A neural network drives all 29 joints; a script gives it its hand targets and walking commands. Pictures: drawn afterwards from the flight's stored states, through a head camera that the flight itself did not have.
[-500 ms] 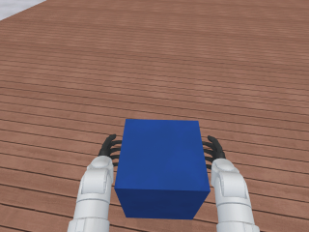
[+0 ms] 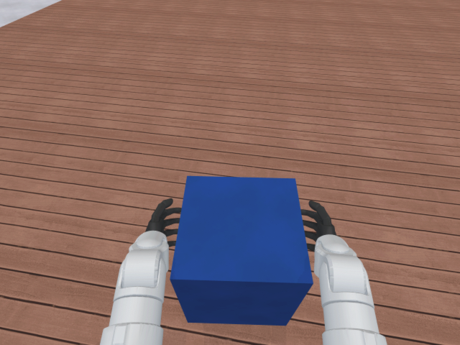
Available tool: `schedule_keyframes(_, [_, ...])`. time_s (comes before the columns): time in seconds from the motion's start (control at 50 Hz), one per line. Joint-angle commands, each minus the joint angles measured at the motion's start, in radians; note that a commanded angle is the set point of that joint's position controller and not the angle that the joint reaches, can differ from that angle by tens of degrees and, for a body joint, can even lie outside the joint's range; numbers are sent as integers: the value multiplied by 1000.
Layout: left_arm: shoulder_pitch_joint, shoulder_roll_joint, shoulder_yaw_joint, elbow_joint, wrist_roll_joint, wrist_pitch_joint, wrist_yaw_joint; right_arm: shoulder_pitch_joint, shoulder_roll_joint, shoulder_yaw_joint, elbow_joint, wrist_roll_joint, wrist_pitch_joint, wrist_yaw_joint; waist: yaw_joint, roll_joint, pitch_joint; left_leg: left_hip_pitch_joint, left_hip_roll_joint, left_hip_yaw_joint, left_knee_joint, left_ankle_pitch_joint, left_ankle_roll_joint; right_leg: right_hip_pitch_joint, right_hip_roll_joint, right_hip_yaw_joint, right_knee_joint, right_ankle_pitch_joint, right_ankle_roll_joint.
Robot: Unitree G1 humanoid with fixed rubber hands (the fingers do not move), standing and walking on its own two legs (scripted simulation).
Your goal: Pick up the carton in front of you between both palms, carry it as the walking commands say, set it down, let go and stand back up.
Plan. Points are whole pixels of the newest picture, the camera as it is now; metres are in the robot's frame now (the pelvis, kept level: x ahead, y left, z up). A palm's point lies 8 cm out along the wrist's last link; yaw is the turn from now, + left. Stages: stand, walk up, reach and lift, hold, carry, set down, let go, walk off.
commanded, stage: carry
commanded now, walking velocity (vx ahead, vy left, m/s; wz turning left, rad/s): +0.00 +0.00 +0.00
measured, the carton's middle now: (238, 254) +0.31 +0.00 -0.04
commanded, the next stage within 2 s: hold in 0.36 s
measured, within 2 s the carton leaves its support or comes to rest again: neither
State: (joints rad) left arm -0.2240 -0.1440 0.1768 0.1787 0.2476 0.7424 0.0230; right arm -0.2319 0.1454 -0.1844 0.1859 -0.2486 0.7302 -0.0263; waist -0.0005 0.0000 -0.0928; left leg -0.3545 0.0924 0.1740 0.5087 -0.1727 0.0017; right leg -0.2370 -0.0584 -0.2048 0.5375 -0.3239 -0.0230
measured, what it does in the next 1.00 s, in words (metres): stands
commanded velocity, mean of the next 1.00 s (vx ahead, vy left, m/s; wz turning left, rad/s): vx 0.00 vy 0.00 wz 0.00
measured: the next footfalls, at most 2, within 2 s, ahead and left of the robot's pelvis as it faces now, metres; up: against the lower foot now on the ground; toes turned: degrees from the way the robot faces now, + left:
none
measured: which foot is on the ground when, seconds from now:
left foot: down 0.00-1.00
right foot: down 0.00-1.00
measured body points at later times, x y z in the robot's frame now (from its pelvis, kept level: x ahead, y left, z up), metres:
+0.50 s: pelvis -0.01 +0.00 +0.01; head -0.02 +0.00 +0.46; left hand +0.29 +0.13 +0.03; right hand +0.28 -0.17 +0.03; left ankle +0.06 +0.14 -0.73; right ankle -0.02 -0.09 -0.73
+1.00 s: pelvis -0.01 +0.04 +0.01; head -0.05 +0.07 +0.46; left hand +0.32 +0.14 +0.05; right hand +0.27 -0.16 +0.05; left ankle +0.06 +0.14 -0.73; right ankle -0.02 -0.09 -0.73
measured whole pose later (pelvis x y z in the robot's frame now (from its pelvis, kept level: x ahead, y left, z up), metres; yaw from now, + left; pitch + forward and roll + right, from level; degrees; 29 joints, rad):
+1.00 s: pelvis -0.01 +0.04 +0.01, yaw -11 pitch -8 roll +0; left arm -0.30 -0.16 0.25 0.28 0.32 0.74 0.00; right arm -0.32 0.17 -0.28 0.34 -0.31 0.70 0.02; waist 0.01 -0.03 0.02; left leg -0.10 -0.02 -0.02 0.39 -0.15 0.01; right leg -0.04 0.00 0.08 0.39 -0.22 0.02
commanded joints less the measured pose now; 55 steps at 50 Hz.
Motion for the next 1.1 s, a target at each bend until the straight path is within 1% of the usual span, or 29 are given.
schedule_keyframes(0.0, [-466, -903, -551, -68, -255, -45, -229, -441, 907, 555, -49, 256, -32, 234, 0, 0, -236, 152, 82, -92, -43, 153, 5, 7, -117, 109, -112, 168, -1])
schedule_keyframes(0.34, [-465, -903, -550, -69, -255, -45, -229, -441, 908, 557, -51, 257, -30, 233, 0, -2, -240, 148, 80, -87, -35, 155, 0, 3, -117, 111, -106, 191, -6])
schedule_keyframes(0.36, [-373, -916, -520, -90, -253, -44, -236, -359, 918, 518, -30, 232, -36, 244, 1, -96, -101, 402, -207, -209, -58, 285, 33, 7, 95, 319, -197, 466, -2])
schedule_keyframes(0.38, [-398, -882, -520, -130, -255, -61, -233, -349, 886, 494, -36, 214, -56, 234, -13, -55, -174, 410, -186, -247, -88, 253, 33, 118, 77, 342, -181, 486, -1])
schedule_keyframes(0.4, [-427, -893, -543, -140, -250, -59, -236, -363, 907, 501, -38, 205, -64, 236, -15, -44, -173, 412, -185, -247, -95, 283, 31, 120, 94, 324, -176, 478, 6])
schedule_keyframes(0.42, [-433, -894, -549, -134, -248, -60, -236, -379, 914, 502, -45, 212, -69, 234, -14, -36, -170, 421, -185, -245, -96, 317, 24, 121, 101, 324, -186, 488, 9])
schedule_keyframes(0.44, [-441, -865, -542, -126, -260, -63, -246, -345, 894, 477, -22, 197, -73, 223, -20, -62, -162, 355, -184, -246, -103, 308, 6, 217, 107, 320, -204, 458, 3])
schedule_keyframes(0.46, [-446, -879, -549, -124, -263, -68, -252, -366, 885, 478, -24, 191, -74, 223, -15, -49, -145, 327, -200, -240, -113, 274, -3, 250, 108, 321, -205, 467, 7])
schedule_keyframes(0.48, [-462, -890, -551, -117, -257, -70, -251, -400, 904, 486, -26, 197, -75, 225, -16, -49, -149, 356, -204, -241, -116, 248, 1, 217, 107, 321, -207, 459, 14])
schedule_keyframes(0.5, [-456, -890, -539, -100, -248, -70, -248, -418, 913, 495, -22, 207, -75, 229, -4, -41, -153, 361, -204, -240, -123, 220, 4, 215, 106, 318, -207, 430, 17])
schedule_keyframes(0.52, [-449, -885, -528, -92, -243, -69, -251, -410, 906, 494, -13, 208, -71, 233, 6, -37, -139, 307, -207, -236, -133, 184, 2, 267, 107, 317, -210, 402, 17])
schedule_keyframes(0.54, [-457, -892, -520, -74, -233, -70, -251, -437, 915, 500, -9, 211, -70, 241, 8, -43, -125, 314, -210, -236, -138, 147, 7, 236, 107, 313, -219, 347, 24])
schedule_keyframes(0.58, [-461, -906, -493, -34, -216, -69, -252, -474, 927, 506, 11, 220, -66, 257, 24, -43, -98, 328, -208, -233, -147, 100, 11, 194, 109, 306, -231, 263, 29])
schedule_keyframes(0.62, [-469, -919, -472, 5, -201, -68, -256, -503, 935, 501, 35, 227, -64, 273, 34, -35, -80, 334, -205, -231, -153, 67, 15, 163, 111, 300, -236, 205, 29])
schedule_keyframes(0.66, [-483, -935, -459, 36, -195, -66, -262, -524, 944, 490, 60, 228, -63, 285, 34, -25, -73, 348, -199, -231, -159, 48, 15, 138, 116, 294, -237, 170, 26])
schedule_keyframes(0.74, [-520, -956, -454, 67, -193, -61, -273, -547, 953, 459, 101, 220, -61, 299, 20, -5, -73, 390, -187, -234, -167, 35, 9, 91, 127, 284, -239, 134, 14])
schedule_keyframes(0.82, [-554, -967, -458, 74, -198, -55, -283, -553, 955, 428, 128, 207, -60, 304, 2, 11, -80, 421, -174, -241, -175, 27, -1, 66, 137, 277, -240, 112, 1])
schedule_keyframes(0.9, [-576, -974, -462, 77, -205, -53, -290, -556, 956, 406, 141, 194, -63, 306, -7, 23, -88, 437, -162, -251, -181, 25, -10, 52, 144, 275, -238, 97, -7])
schedule_keyframes(1.0, [-610, -988, -455, 92, -208, -53, -290, -594, 946, 387, 152, 182, -71, 311, -8, 33, -93, 446, -148, -264, -184, 15, -17, 34, 149, 273, -226, 73, -13])
schedule_keyframes(1.04, [-641, -992, -423, 132, -196, -60, -288, -640, 936, 361, 184, 166, -83, 316, -2, 33, -74, 434, -143, -268, -184, -34, -17, 15, 149, 272, -215, 36, -16])
schedule_keyframes(1.08, [-684, -987, -371, 196, -172, -75, -287, -697, 927, 321, 238, 143, -101, 322, 7, 30, -54, 413, -141, -268, -179, -91, -14, -11, 147, 270, -198, -2, -17])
